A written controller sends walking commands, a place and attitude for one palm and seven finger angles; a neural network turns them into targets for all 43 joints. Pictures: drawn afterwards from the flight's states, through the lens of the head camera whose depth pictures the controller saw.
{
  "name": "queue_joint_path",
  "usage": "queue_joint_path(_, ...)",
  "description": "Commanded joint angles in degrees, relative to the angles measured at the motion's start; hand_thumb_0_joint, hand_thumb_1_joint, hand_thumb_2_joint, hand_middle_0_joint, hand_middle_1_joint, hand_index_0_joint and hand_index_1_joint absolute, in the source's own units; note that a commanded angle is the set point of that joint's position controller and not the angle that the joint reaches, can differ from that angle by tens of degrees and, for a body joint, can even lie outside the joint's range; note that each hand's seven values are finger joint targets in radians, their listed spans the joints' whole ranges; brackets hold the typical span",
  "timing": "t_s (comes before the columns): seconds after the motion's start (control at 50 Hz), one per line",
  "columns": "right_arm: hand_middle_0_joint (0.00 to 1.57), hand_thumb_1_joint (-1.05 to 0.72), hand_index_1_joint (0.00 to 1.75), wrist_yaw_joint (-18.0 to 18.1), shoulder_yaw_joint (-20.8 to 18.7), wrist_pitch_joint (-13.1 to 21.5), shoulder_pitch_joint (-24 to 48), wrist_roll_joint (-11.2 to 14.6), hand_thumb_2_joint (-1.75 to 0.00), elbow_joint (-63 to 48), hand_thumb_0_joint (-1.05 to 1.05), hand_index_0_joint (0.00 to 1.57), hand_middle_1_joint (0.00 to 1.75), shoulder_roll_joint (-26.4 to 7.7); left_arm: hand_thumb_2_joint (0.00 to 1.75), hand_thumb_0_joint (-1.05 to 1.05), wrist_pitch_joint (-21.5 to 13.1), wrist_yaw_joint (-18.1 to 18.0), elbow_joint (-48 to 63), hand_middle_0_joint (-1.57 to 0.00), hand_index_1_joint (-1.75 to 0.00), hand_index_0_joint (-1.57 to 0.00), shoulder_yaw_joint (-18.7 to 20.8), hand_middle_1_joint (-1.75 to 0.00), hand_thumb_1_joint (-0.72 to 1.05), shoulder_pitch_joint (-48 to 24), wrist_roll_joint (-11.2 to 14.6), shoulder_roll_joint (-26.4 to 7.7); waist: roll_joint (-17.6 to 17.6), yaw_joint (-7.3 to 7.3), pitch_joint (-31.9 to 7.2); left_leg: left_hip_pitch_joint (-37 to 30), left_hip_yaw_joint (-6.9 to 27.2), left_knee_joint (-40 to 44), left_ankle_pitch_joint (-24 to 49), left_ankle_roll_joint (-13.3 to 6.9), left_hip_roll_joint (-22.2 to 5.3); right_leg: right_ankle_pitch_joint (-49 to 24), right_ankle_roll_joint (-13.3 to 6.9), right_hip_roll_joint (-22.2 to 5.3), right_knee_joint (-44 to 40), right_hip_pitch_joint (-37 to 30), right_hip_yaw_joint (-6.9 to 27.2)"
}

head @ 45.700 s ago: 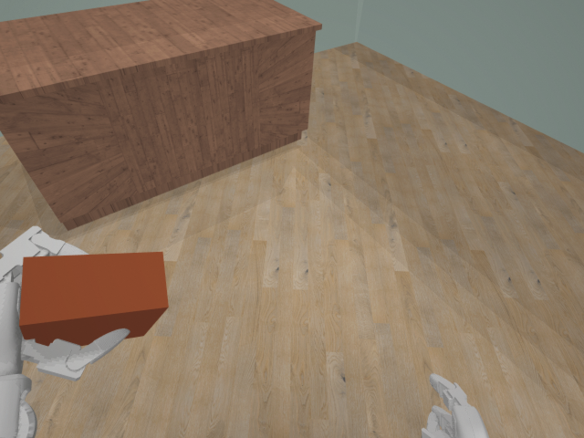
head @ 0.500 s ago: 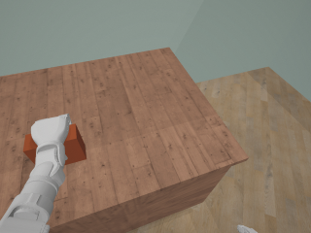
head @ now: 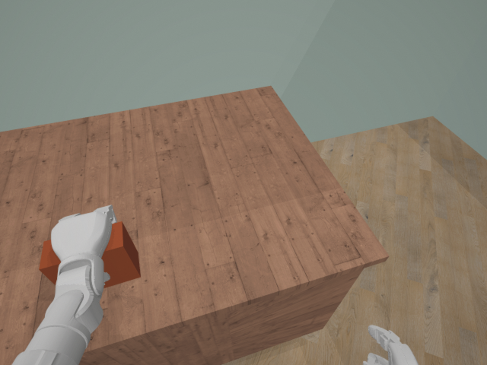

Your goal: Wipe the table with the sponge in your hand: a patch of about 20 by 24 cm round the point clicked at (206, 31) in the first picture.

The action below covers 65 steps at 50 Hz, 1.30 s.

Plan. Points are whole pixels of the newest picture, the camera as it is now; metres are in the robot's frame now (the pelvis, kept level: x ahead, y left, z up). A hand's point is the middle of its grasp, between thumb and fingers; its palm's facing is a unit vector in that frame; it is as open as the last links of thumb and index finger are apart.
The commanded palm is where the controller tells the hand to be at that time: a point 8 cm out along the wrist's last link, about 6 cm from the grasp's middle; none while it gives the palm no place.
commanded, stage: wipe back along the first lane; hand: left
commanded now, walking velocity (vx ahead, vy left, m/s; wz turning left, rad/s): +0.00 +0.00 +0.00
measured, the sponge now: (98, 265) +0.29 +0.31 -0.05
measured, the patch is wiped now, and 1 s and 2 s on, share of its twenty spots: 1.00 1.00 1.00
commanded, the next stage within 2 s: lift the sponge slowly off the table in 0.18 s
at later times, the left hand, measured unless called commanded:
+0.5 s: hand (96, 266) +0.27 +0.29 +0.00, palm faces -0.08 -0.05 -1.00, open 10.1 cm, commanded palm +0.24 +0.27 +0.04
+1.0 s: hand (97, 271) +0.25 +0.28 +0.01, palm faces -0.08 -0.09 -0.99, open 10.1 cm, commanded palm +0.23 +0.27 +0.08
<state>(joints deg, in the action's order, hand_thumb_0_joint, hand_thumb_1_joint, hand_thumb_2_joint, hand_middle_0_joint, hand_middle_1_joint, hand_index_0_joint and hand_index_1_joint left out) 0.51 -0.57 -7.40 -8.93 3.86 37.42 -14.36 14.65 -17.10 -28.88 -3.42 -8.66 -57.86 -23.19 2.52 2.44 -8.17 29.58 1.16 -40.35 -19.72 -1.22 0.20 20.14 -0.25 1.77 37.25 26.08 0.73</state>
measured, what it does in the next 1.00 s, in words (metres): stands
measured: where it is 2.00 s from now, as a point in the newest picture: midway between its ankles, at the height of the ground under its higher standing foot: outside the picture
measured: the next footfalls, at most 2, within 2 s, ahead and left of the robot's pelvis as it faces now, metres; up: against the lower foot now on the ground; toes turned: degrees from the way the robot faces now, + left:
none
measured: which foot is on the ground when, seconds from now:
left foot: down 0.00-1.00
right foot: down 0.00-1.00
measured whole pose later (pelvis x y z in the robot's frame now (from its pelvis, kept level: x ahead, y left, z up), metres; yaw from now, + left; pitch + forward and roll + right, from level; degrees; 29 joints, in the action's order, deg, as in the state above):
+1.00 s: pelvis +0.00 +0.00 +0.01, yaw +0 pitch +4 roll -1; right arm 2.4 -0.9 -5.2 -5.3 2.8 39.3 -13.1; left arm 14.5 -12.8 -17.7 -6.1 -0.4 -56.8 -21.2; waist 3.5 4.8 -4.2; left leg 21.3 1.1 -35.1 -17.4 -1.2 0.6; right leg 18.4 -0.5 1.3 33.0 18.2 1.0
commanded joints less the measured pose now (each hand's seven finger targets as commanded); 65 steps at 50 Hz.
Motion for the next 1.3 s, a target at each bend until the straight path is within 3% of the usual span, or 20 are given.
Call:
queue_joint_path(0.0,0.20,-0.90,0.30,0.45,-2.64,2.93,5.12,-0.03,-0.90,-8.13,0.00,0.20,0.30,-7.32,1.30,0.00,-0.39,2.28,2.96,-1.20,-1.60,-1.20,-0.05,-1.60,0.10,2.51,1.04,-4.58,-3.61,0.44,-8.02,-7.87,0.75,3.88,16.72,-0.86,1.37,-20.82,-3.98,1.85,-4.03,-3.68,-0.83)
queue_joint_path(0.1,0.20,-0.90,0.30,0.64,-2.78,3.28,6.05,-0.12,-0.90,-8.28,0.00,0.20,0.30,-7.32,1.30,0.00,-0.18,2.16,5.08,-1.20,-1.60,-1.20,0.01,-1.60,0.10,3.93,1.14,-4.41,-4.54,0.67,-7.66,-7.46,0.64,4.09,14.79,-0.97,1.56,-19.50,-3.87,1.74,-4.40,-3.73,-0.30)
queue_joint_path(0.14,0.20,-0.90,0.30,0.57,-2.71,3.56,6.41,-0.15,-0.90,-8.46,0.00,0.20,0.30,-7.16,1.30,0.00,0.12,2.16,5.72,-1.20,-1.60,-1.20,-1.95,-1.60,0.10,4.31,1.12,-2.32,-5.20,0.37,-7.13,-7.51,0.60,4.18,14.29,-1.03,1.42,-18.79,-3.79,1.73,-4.41,-3.04,-0.44)
queue_joint_path(0.26,0.20,-0.90,0.30,1.27,-2.38,3.57,7.20,-0.12,-0.90,-8.25,0.00,0.20,0.30,-7.20,1.30,0.00,1.03,2.12,6.39,-1.20,-1.60,-1.20,-0.41,-1.60,0.10,3.88,1.39,-4.27,-6.33,0.36,-4.79,-6.54,0.57,5.03,11.28,-1.19,1.65,-15.81,-3.62,1.61,-5.49,-2.94,0.37)
queue_joint_path(0.32,0.20,-0.90,0.30,1.91,-2.30,3.27,7.44,-0.19,-0.90,-7.80,0.00,0.20,0.30,-7.24,1.30,0.00,1.15,2.10,6.99,-1.20,-1.60,-1.20,1.54,-1.60,0.10,0.23,1.01,-7.15,-5.66,0.39,-4.60,-6.93,0.48,5.45,10.05,-1.39,1.85,-13.76,-3.54,1.52,-6.20,-3.29,0.59)
queue_joint_path(0.46,0.20,-0.90,0.30,1.99,-2.52,3.88,8.24,-0.48,-0.90,-8.07,0.00,0.20,0.30,-6.68,1.30,0.00,-0.30,2.23,11.99,-1.20,-1.60,-1.20,1.24,-1.60,0.10,-0.50,0.71,-6.84,-1.52,0.80,-8.07,-10.44,0.59,5.88,13.25,-1.44,1.68,-16.47,-3.85,1.56,-5.99,-5.05,0.55)
queue_joint_path(0.48,0.20,-0.90,0.30,2.07,-2.75,3.92,8.32,-0.57,-0.90,-7.76,0.00,0.20,0.30,-6.72,1.30,0.00,-0.54,1.96,12.70,-1.20,-1.60,-1.20,3.31,-1.60,0.10,-0.46,0.92,-8.27,-2.06,1.12,-8.41,-10.79,0.98,6.08,13.86,-1.46,1.63,-16.88,-4.00,1.78,-6.15,-5.73,0.83)
queue_joint_path(0.56,0.20,-0.90,0.30,2.08,-2.73,4.12,8.82,-0.70,-0.90,-7.83,0.00,0.20,0.30,-6.67,1.30,0.00,-0.62,1.80,14.34,-1.20,-1.60,-1.20,3.18,-1.60,0.10,-0.26,0.87,-8.53,-2.12,1.04,-7.63,-11.38,0.88,6.55,14.17,-1.45,1.42,-17.13,-3.79,1.55,-6.49,-5.94,0.49)
queue_joint_path(0.58,0.20,-0.90,0.30,2.15,-2.76,4.12,9.22,-0.77,-0.90,-7.73,0.00,0.20,0.30,-6.76,1.30,0.00,-0.74,1.58,15.94,-1.20,-1.60,-1.20,4.21,-1.60,0.10,-1.32,0.93,-9.42,-0.42,1.31,-7.86,-11.80,1.20,6.97,14.49,-1.35,1.50,-16.65,-4.02,1.72,-6.53,-6.31,0.66)
queue_joint_path(0.66,0.20,-0.90,0.30,1.81,-2.94,4.65,9.78,-0.75,-0.90,-8.13,0.00,0.20,0.30,-6.26,1.30,0.00,-0.73,1.45,18.34,-1.20,-1.60,-1.20,1.25,-1.60,0.10,-0.37,0.85,-6.45,-0.15,1.29,-8.20,-13.77,1.24,7.21,15.80,-1.50,1.07,-16.97,-4.00,1.61,-6.65,-6.36,-0.12)
queue_joint_path(0.68,0.20,-0.90,0.30,1.96,-2.92,4.50,9.90,-0.81,-0.90,-7.72,0.00,0.20,0.30,-6.51,1.30,0.00,-0.67,1.26,18.90,-1.20,-1.60,-1.20,3.52,-1.60,0.10,-2.17,0.92,-8.79,-0.25,1.27,-8.04,-13.82,2.05,7.72,15.81,-1.34,1.08,-16.03,-4.23,1.93,-6.79,-6.56,0.30)
queue_joint_path(0.7,0.20,-0.90,0.30,2.02,-2.87,4.55,9.95,-0.77,-0.90,-7.90,0.00,0.20,0.30,-6.38,1.30,0.00,-0.63,1.37,19.81,-1.20,-1.60,-1.20,1.57,-1.60,0.10,-3.37,0.75,-7.24,0.02,1.20,-8.37,-14.46,1.70,7.54,15.62,-1.54,1.21,-16.03,-4.00,1.83,-6.94,-6.49,-0.36)
queue_joint_path(0.78,0.20,-0.90,0.30,2.27,-2.76,4.67,10.64,-0.91,-0.90,-7.41,0.00,0.20,0.30,-6.42,1.30,0.00,-0.43,1.32,21.35,-1.20,-1.60,-1.20,3.21,-1.60,0.10,-5.22,0.77,-9.04,0.40,1.44,-8.09,-15.39,2.02,8.72,16.20,-1.34,0.92,-16.08,-4.24,1.80,-7.32,-7.43,0.23)
queue_joint_path(0.84,0.20,-0.90,0.30,2.31,-2.66,4.87,10.99,-0.88,-0.90,-7.34,0.00,0.20,0.30,-6.07,1.30,0.00,-0.52,1.44,22.03,-1.20,-1.60,-1.20,1.73,-1.60,0.10,-5.48,0.50,-7.87,-0.04,1.45,-8.55,-16.70,1.98,8.73,16.91,-1.51,1.04,-16.70,-4.10,1.65,-7.77,-7.77,-0.16)
queue_joint_path(0.98,0.20,-0.90,0.30,2.40,-2.57,5.06,12.18,-1.33,-0.90,-7.02,0.00,0.20,0.30,-6.04,1.30,0.00,-0.82,1.61,25.48,-1.20,-1.60,-1.20,4.41,-1.60,0.10,-5.79,-0.01,-10.80,1.91,2.44,-10.01,-18.78,2.20,9.75,19.88,-1.22,1.15,-19.46,-4.54,1.67,-8.53,-10.73,1.25)
queue_joint_path(1.06,0.20,-0.90,0.30,2.15,-2.43,5.18,12.66,-1.29,-0.90,-6.93,0.00,0.20,0.30,-5.64,1.30,0.00,-0.29,1.93,25.86,-1.20,-1.60,-1.20,2.01,-1.60,0.10,-6.11,-0.38,-8.79,1.23,2.05,-8.44,-19.44,2.04,10.33,20.03,-1.33,0.89,-19.36,-4.42,1.46,-9.01,-10.41,0.56)
queue_joint_path(1.1,0.20,-0.90,0.30,2.26,-2.41,5.07,13.12,-1.28,-0.90,-6.86,0.00,0.20,0.30,-5.85,1.30,0.00,-0.01,2.10,27.08,-1.20,-1.60,-1.20,3.71,-1.60,0.10,-5.94,-0.13,-10.36,1.63,2.86,-9.26,-20.12,2.01,10.50,20.08,-1.44,1.31,-19.84,-4.50,1.54,-9.74,-12.10,0.78)
queue_joint_path(1.16,0.20,-0.90,0.30,2.25,-2.08,5.08,14.04,-1.16,-0.90,-6.91,0.00,0.20,0.30,-5.63,1.30,0.00,0.81,2.64,26.93,-1.20,-1.60,-1.20,2.32,-1.60,0.10,-6.79,-0.18,-9.41,0.53,2.38,-7.50,-19.82,1.92,11.46,19.04,-1.35,1.14,-18.89,-4.34,1.30,-10.24,-11.78,1.01)
queue_joint_path(1.18,0.20,-0.90,0.30,2.43,-2.05,5.03,14.41,-1.17,-0.90,-6.83,0.00,0.20,0.30,-5.91,1.30,0.00,1.10,2.72,26.99,-1.20,-1.60,-1.20,4.99,-1.60,0.10,-6.05,0.37,-11.62,0.43,3.12,-7.26,-19.63,2.13,12.15,18.54,-1.30,1.30,-18.11,-4.51,1.47,-10.99,-12.87,1.74)
queue_joint_path(1.28,0.20,-0.90,0.30,2.89,-1.44,4.84,15.43,-0.89,-0.90,-6.61,0.00,0.20,0.30,-5.98,1.30,0.00,2.13,4.65,26.65,-1.20,-1.60,-1.20,3.08,-1.60,0.10,-10.78,0.58,-11.00,-0.06,2.33,-5.35,-20.12,1.88,13.41,16.00,-1.52,1.72,-15.60,-4.32,1.29,-13.04,-12.87,2.41)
